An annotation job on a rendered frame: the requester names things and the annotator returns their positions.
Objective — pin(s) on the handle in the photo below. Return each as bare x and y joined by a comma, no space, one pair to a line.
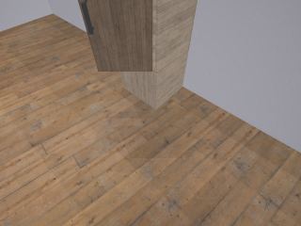
90,28

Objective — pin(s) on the cupboard door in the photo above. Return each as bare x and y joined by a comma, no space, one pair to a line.
122,39

